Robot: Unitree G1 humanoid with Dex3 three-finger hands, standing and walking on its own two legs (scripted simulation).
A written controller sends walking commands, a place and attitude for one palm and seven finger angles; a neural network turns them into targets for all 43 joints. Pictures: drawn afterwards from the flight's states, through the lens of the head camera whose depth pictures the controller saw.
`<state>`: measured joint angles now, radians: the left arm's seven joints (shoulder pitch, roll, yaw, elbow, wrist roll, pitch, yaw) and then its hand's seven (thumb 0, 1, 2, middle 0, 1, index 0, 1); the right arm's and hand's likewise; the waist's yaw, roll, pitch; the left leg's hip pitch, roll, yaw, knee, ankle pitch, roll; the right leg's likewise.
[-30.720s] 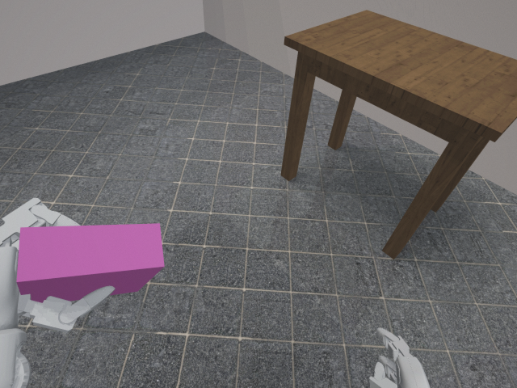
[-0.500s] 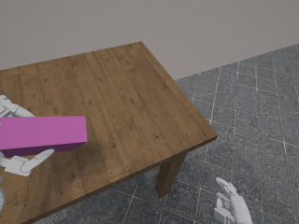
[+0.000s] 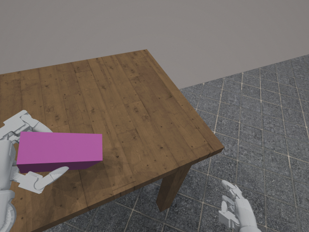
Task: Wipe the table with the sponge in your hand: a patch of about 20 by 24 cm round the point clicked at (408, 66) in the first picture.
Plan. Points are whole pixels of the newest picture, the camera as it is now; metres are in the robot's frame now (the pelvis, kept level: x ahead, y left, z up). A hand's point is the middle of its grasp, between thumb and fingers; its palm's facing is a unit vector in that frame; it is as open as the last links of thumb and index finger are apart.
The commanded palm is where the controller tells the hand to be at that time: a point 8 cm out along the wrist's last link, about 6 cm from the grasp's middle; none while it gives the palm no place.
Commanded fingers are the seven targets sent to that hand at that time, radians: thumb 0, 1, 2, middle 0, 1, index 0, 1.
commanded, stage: come to a stop and stand still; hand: left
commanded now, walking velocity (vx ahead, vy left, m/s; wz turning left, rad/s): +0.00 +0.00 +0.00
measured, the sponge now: (72, 153) +0.24 +0.20 +0.12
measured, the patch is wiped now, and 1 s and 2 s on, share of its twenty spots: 0.00 0.00 0.00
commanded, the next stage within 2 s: look again from close up in 0.18 s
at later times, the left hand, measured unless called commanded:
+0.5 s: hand (38, 156) +0.21 +0.24 +0.15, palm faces +0.36 -0.86 -0.37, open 9.6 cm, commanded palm +0.15 +0.28 +0.17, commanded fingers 0.00 0.10 1.30 -1.20 -1.60 -1.20 -1.60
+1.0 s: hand (50, 163) +0.21 +0.22 +0.14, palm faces +0.22 -0.75 -0.63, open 9.6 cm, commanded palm +0.16 +0.27 +0.19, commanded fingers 0.00 0.10 1.30 -1.20 -1.60 -1.20 -1.60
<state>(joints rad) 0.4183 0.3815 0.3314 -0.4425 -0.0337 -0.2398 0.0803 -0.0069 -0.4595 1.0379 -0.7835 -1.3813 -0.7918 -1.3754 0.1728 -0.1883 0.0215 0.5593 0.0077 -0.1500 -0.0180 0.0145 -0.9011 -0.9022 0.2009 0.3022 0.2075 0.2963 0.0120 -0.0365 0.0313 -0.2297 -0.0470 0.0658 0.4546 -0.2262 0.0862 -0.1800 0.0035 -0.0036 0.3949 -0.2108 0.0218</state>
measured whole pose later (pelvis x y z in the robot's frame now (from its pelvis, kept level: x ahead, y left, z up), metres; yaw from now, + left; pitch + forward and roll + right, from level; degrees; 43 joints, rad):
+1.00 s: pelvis -0.02 -0.03 -0.01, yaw +1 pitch -1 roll +0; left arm 0.34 0.49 0.30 -0.42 0.07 0.10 -0.06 -0.01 -0.46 1.04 -0.78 -1.39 -0.79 -1.38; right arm 0.14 -0.25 0.05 0.58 0.00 -0.06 -0.02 0.02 -0.90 -0.90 0.20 0.30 0.21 0.30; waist 0.04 0.04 0.01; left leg -0.28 -0.05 0.05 0.54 -0.24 0.06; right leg -0.25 0.02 0.00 0.57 -0.29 -0.02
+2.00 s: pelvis -0.01 -0.05 -0.01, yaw +2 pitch -2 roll +0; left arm 0.13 0.67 0.15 -0.43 0.53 0.41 0.00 0.00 -0.47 1.04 -0.79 -1.38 -0.80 -1.38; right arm 0.06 -0.25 0.06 0.59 0.06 0.04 -0.11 0.01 -0.90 -0.90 0.20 0.30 0.21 0.30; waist 0.11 0.10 -0.03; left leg -0.26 -0.02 0.02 0.54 -0.25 0.03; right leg -0.22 0.04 -0.03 0.54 -0.30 -0.05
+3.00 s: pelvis -0.02 -0.05 +0.00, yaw +2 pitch -3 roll +0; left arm 0.04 0.58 0.02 -0.33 0.78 0.56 -0.15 0.00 -0.47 1.04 -0.79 -1.40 -0.80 -1.39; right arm -0.04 -0.27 0.07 0.64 0.07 0.06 -0.07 0.02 -0.90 -0.90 0.20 0.30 0.21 0.30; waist 0.12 0.14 -0.01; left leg -0.19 -0.03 0.02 0.42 -0.18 0.03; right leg -0.16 0.04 -0.02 0.44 -0.23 -0.05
